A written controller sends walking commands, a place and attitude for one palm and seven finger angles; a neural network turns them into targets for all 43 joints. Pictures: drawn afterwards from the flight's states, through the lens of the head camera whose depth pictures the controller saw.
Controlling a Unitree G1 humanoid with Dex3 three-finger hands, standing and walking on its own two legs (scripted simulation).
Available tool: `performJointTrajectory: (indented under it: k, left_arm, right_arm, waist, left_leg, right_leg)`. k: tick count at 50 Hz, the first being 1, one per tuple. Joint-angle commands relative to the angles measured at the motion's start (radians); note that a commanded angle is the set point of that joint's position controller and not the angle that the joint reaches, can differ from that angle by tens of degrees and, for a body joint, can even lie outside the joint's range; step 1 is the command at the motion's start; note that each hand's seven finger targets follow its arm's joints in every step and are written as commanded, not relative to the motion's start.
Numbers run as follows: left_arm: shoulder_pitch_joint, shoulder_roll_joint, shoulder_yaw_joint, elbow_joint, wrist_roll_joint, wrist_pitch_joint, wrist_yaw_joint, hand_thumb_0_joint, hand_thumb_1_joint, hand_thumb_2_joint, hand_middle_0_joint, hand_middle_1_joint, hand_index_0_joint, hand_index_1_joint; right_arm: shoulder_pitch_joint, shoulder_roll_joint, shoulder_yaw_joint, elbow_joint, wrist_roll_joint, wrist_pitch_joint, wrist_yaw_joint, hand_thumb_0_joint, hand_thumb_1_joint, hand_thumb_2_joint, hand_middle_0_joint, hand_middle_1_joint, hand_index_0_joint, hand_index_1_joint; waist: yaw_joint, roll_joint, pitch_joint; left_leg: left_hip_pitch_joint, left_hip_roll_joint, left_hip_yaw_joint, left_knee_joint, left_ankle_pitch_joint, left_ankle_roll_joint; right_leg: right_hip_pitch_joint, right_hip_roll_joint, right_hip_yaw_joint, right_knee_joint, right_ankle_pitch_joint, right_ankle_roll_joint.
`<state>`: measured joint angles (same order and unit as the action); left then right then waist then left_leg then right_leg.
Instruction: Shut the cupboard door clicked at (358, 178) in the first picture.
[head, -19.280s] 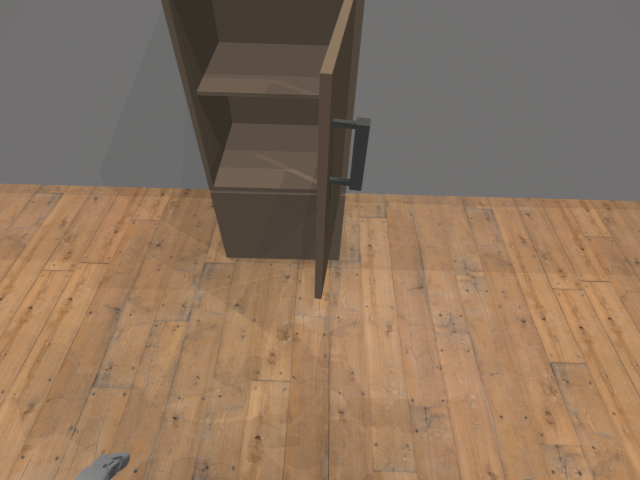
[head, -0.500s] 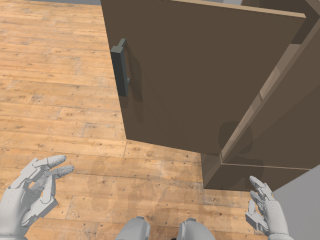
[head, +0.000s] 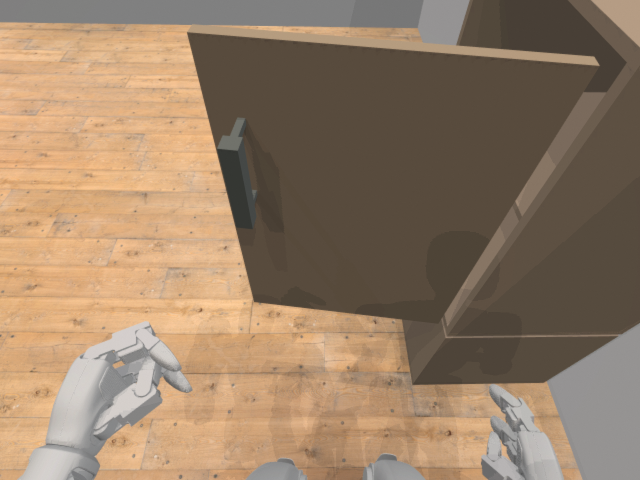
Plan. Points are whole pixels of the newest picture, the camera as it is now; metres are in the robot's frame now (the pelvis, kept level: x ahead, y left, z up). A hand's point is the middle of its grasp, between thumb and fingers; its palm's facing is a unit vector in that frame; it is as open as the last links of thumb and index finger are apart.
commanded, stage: raise the hand and make a fist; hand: left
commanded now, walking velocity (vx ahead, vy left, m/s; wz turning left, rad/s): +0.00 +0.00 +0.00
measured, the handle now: (243, 175) +0.47 +0.14 +0.11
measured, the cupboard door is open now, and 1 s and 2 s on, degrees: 82 82 82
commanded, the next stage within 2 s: bring the fist close to the handle in 0.88 s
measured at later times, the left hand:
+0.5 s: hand (128, 320) +0.25 +0.21 +0.12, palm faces +0.00 -1.00 -0.07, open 3.1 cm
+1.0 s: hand (164, 341) +0.24 +0.18 +0.10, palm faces -0.03 -1.00 -0.06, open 3.1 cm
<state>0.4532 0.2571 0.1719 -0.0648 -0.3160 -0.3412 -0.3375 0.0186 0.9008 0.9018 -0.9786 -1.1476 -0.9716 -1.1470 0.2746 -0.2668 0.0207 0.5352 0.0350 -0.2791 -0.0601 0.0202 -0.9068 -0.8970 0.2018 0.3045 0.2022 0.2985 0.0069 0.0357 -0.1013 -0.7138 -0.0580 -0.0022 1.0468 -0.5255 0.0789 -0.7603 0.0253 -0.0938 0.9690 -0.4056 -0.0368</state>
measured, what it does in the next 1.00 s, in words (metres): stands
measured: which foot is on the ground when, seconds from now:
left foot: down 0.00-1.00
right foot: down 0.00-1.00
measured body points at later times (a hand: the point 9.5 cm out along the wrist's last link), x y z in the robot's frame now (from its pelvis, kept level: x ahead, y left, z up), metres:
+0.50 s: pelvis +0.02 +0.02 +0.02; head +0.05 +0.02 +0.47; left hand +0.25 +0.27 +0.12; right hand +0.20 -0.20 -0.04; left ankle -0.01 +0.07 -0.67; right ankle +0.04 -0.10 -0.67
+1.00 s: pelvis +0.01 +0.00 +0.03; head +0.04 -0.01 +0.48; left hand +0.23 +0.23 +0.11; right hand +0.19 -0.23 -0.04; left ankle +0.00 +0.07 -0.67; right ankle +0.04 -0.10 -0.67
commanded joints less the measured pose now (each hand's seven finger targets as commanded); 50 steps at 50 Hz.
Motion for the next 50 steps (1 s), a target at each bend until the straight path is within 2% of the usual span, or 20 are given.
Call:
performJointTrajectory:
  k: [1, 7, 11, 14, 16, 17, 21, 24, 26, 28, 31, 32, 34, 38, 40, 41, 45, 46, 49, 50]
  left_arm:
    - [-0.066, 0.195, 0.15, -0.334, -0.018, -0.097, 0.063, 0.0, 0.9, 0.9, -1.153, -1.34, -1.153, -1.34]
    - [-0.029, 0.077, 0.047, -0.198, 0.004, 0.0, 0.078, 0.0, 0.9, 0.9, -1.263, -1.46, -1.263, -1.46]
    - [-0.106, 0.108, 0.028, -0.226, 0.021, 0.059, 0.057, 0.0, 0.9, 0.9, -1.3, -1.5, -1.3, -1.5]
    - [-0.178, 0.144, 0.058, -0.323, 0.026, 0.046, 0.071, 0.0, 0.9, 0.9, -1.3, -1.5, -1.3, -1.5]
    - [-0.204, 0.182, 0.099, -0.35, 0.025, 0.028, 0.095, 0.0, 0.9, 0.9, -1.3, -1.5, -1.3, -1.5]
    - [-0.209, 0.171, 0.094, -0.357, 0.026, 0.023, 0.102, 0.0, 0.9, 0.9, -1.3, -1.5, -1.3, -1.5]
    - [-0.197, 0.135, 0.075, -0.292, 0.027, 0.038, 0.111, 0.0, 0.9, 0.9, -1.3, -1.5, -1.3, -1.5]
    - [-0.192, 0.107, 0.04, -0.226, 0.029, 0.092, 0.087, 0.0, 0.9, 0.9, -1.3, -1.5, -1.3, -1.5]
    - [-0.154, 0.092, 0.037, -0.152, 0.023, 0.135, 0.07, 0.0, 0.9, 0.9, -1.3, -1.5, -1.3, -1.5]
    - [-0.164, 0.108, 0.052, -0.18, 0.019, 0.145, 0.059, 0.0, 0.9, 0.9, -1.3, -1.5, -1.3, -1.5]
    - [-0.226, 0.172, 0.101, -0.287, 0.025, 0.114, 0.081, 0.0, 0.9, 0.9, -1.3, -1.5, -1.3, -1.5]
    - [-0.236, 0.174, 0.106, -0.318, 0.026, 0.095, 0.091, 0.0, 0.9, 0.9, -1.3, -1.5, -1.3, -1.5]
    - [-0.227, 0.16, 0.105, -0.321, 0.028, 0.059, 0.113, 0.0, 0.9, 0.9, -1.3, -1.5, -1.3, -1.5]
    - [-0.208, 0.114, 0.063, -0.251, 0.03, 0.032, 0.114, 0.0, 0.9, 0.9, -1.3, -1.5, -1.3, -1.5]
    - [-0.194, 0.101, 0.041, -0.216, 0.036, 0.046, 0.101, 0.0, 0.9, 0.9, -1.3, -1.5, -1.3, -1.5]
    - [-0.187, 0.108, 0.04, -0.197, 0.04, 0.061, 0.094, 0.0, 0.9, 0.9, -1.3, -1.5, -1.3, -1.5]
    - [-0.195, 0.134, 0.048, -0.236, 0.041, 0.084, 0.081, 0.0, 0.9, 0.9, -1.3, -1.5, -1.3, -1.5]
    - [-0.21, 0.17, 0.082, -0.251, 0.036, 0.08, 0.089, 0.0, 0.9, 0.9, -1.3, -1.5, -1.3, -1.5]
    - [-0.229, 0.167, 0.103, -0.293, 0.02, 0.049, 0.102, 0.0, 0.9, 0.9, -1.3, -1.5, -1.3, -1.5]
    - [-0.261, 0.164, 0.1, -0.284, 0.018, 0.036, 0.109, 0.0, 0.9, 0.9, -1.3, -1.5, -1.3, -1.5]
  right_arm:
    - [-0.066, -0.103, -0.05, -0.172, 0.001, -0.061, -0.007, 0.0, -0.9, -0.9, 0.2, 0.3, 0.2, 0.3]
    - [-0.062, -0.108, -0.047, -0.175, 0.01, -0.022, 0.005, 0.0, -0.9, -0.9, 0.2, 0.3, 0.2, 0.3]
    - [-0.054, -0.12, -0.044, -0.188, 0.014, -0.019, -0.002, 0.0, -0.9, -0.9, 0.2, 0.3, 0.2, 0.3]
    - [-0.053, -0.112, -0.038, -0.194, 0.009, -0.024, -0.005, 0.0, -0.9, -0.9, 0.2, 0.3, 0.2, 0.3]
    - [-0.055, -0.109, -0.032, -0.184, 0.004, -0.026, -0.006, 0.0, -0.9, -0.9, 0.2, 0.3, 0.2, 0.3]
    - [-0.055, -0.101, -0.027, -0.181, 0.003, -0.025, -0.003, 0.0, -0.9, -0.9, 0.2, 0.3, 0.2, 0.3]
    - [-0.055, -0.105, -0.025, -0.161, 0.007, -0.021, 0.003, 0.0, -0.9, -0.9, 0.2, 0.3, 0.2, 0.3]
    - [-0.052, -0.112, -0.031, -0.156, 0.015, -0.014, 0.001, 0.0, -0.9, -0.9, 0.2, 0.3, 0.2, 0.3]
    - [-0.052, -0.117, -0.032, -0.159, 0.018, -0.009, -0.004, 0.0, -0.9, -0.9, 0.2, 0.3, 0.2, 0.3]
    - [-0.057, -0.118, -0.036, -0.168, 0.018, -0.006, -0.005, 0.0, -0.9, -0.9, 0.2, 0.3, 0.2, 0.3]
    - [-0.068, -0.113, -0.033, -0.175, 0.007, -0.008, -0.006, 0.0, -0.9, -0.9, 0.2, 0.3, 0.2, 0.3]
    - [-0.067, -0.104, -0.032, -0.177, 0.006, -0.01, -0.003, 0.0, -0.9, -0.9, 0.2, 0.3, 0.2, 0.3]
    - [-0.055, -0.097, -0.029, -0.169, 0.002, -0.016, 0.001, 0.0, -0.9, -0.9, 0.2, 0.3, 0.2, 0.3]
    - [-0.059, -0.102, -0.031, -0.149, 0.005, -0.013, 0.008, 0.0, -0.9, -0.9, 0.2, 0.3, 0.2, 0.3]
    - [-0.06, -0.108, -0.033, -0.148, 0.008, -0.013, 0.008, 0.0, -0.9, -0.9, 0.2, 0.3, 0.2, 0.3]
    - [-0.057, -0.114, -0.034, -0.148, 0.008, -0.01, 0.007, 0.0, -0.9, -0.9, 0.2, 0.3, 0.2, 0.3]
    - [-0.07, -0.113, -0.036, -0.17, 0.013, -0.011, 0.002, 0.0, -0.9, -0.9, 0.2, 0.3, 0.2, 0.3]
    - [-0.072, -0.114, -0.034, -0.17, 0.009, -0.009, -0.002, 0.0, -0.9, -0.9, 0.2, 0.3, 0.2, 0.3]
    - [-0.083, -0.101, -0.028, -0.172, 0.006, -0.015, -0.004, 0.0, -0.9, -0.9, 0.2, 0.3, 0.2, 0.3]
    - [-0.083, -0.1, -0.025, -0.164, 0.005, -0.015, -0.006, 0.0, -0.9, -0.9, 0.2, 0.3, 0.2, 0.3]
  waist:
    - [0.025, 0.098, -0.241]
    - [-0.008, 0.003, -0.106]
    - [-0.015, 0.013, -0.113]
    - [-0.008, 0.046, -0.184]
    - [0.005, 0.067, -0.182]
    - [0.008, 0.097, -0.193]
    - [0.004, 0.094, -0.145]
    - [-0.007, 0.043, -0.122]
    - [-0.005, -0.04, -0.084]
    - [0.002, -0.037, -0.12]
    - [0.018, 0.02, -0.171]
    - [0.023, 0.042, -0.202]
    - [0.019, 0.046, -0.193]
    - [-0.006, 0.033, -0.111]
    - [-0.01, 0.049, -0.091]
    - [-0.011, 0.024, -0.086]
    - [-0.007, 0.012, -0.117]
    - [-0.003, -0.015, -0.123]
    - [0.005, 0.004, -0.152]
    - [-0.005, 0.0, -0.134]
  left_leg:
    - [0.148, 0.053, -0.106, -0.243, 0.386, -0.098]
    - [0.14, 0.069, -0.123, -0.291, 0.385, -0.114]
    - [0.18, 0.075, -0.135, -0.311, 0.386, -0.114]
    - [0.246, 0.08, -0.138, -0.318, 0.444, -0.119]
    - [0.276, 0.083, -0.146, -0.326, 0.497, -0.132]
    - [0.294, 0.085, -0.145, -0.333, 0.516, -0.136]
    - [0.306, 0.093, -0.159, -0.354, 0.532, -0.147]
    - [0.283, 0.089, -0.142, -0.367, 0.483, -0.136]
    - [0.244, 0.082, -0.133, -0.377, 0.442, -0.127]
    - [0.244, 0.073, -0.113, -0.372, 0.45, -0.121]
    - [0.291, 0.072, -0.111, -0.368, 0.522, -0.128]
    - [0.315, 0.072, -0.109, -0.368, 0.56, -0.13]
    - [0.326, 0.078, -0.112, -0.364, 0.578, -0.135]
    - [0.275, 0.071, -0.1, -0.363, 0.45, -0.123]
    - [0.253, 0.066, -0.099, -0.366, 0.39, -0.118]
    - [0.24, 0.065, -0.102, -0.367, 0.375, -0.111]
    - [0.234, 0.059, -0.092, -0.371, 0.322, -0.095]
    - [0.224, 0.055, -0.089, -0.368, 0.312, -0.089]
    - [0.23, 0.05, -0.077, -0.362, 0.335, -0.082]
    - [0.221, 0.048, -0.073, -0.356, 0.324, -0.078]
  right_leg:
    - [0.221, -0.004, 0.032, -0.108, 0.171, -0.003]
    - [0.19, -0.001, 0.002, -0.144, 0.162, 0.009]
    - [0.218, -0.003, 0.011, -0.17, 0.173, 0.007]
    - [0.243, -0.006, 0.013, -0.176, 0.195, 0.009]
    - [0.258, -0.003, 0.016, -0.173, 0.22, 0.003]
    - [0.26, -0.005, 0.015, -0.175, 0.223, 0.003]
    - [0.257, -0.006, 0.01, -0.191, 0.221, 0.004]
    - [0.277, -0.009, 0.008, -0.221, 0.22, 0.01]
    - [0.299, -0.006, 0.008, -0.241, 0.225, 0.008]
    - [0.332, -0.009, 0.014, -0.246, 0.247, 0.009]
    - [0.357, -0.011, 0.021, -0.234, 0.284, 0.004]
    - [0.366, -0.011, 0.024, -0.232, 0.301, 0.002]
    - [0.343, -0.009, 0.021, -0.226, 0.297, 0.006]
    - [0.307, -0.006, 0.022, -0.239, 0.241, 0.004]
    - [0.295, -0.011, 0.025, -0.247, 0.208, 0.005]
    - [0.306, -0.01, 0.028, -0.252, 0.205, 0.002]
    - [0.328, -0.016, 0.037, -0.269, 0.179, 0.007]
    - [0.35, -0.016, 0.047, -0.273, 0.175, 0.005]
    - [0.376, -0.018, 0.053, -0.271, 0.199, 0.006]
    - [0.367, -0.018, 0.056, -0.274, 0.192, 0.008]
